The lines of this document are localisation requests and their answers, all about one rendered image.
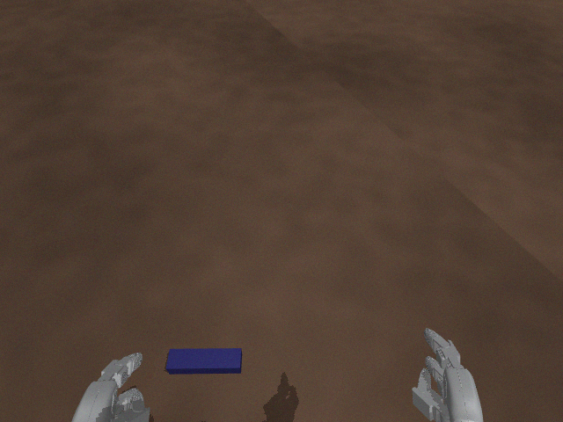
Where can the carton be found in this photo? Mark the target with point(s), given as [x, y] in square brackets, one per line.
[204, 361]

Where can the left robot hand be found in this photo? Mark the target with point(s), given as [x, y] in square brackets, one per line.
[100, 402]

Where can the right robot hand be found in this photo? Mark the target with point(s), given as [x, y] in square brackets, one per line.
[454, 382]

